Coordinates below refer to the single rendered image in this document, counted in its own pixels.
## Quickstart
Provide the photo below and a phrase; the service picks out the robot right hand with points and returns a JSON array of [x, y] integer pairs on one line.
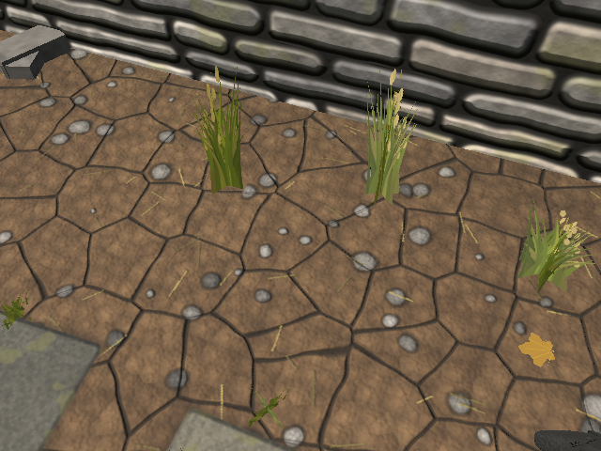
[[562, 440]]

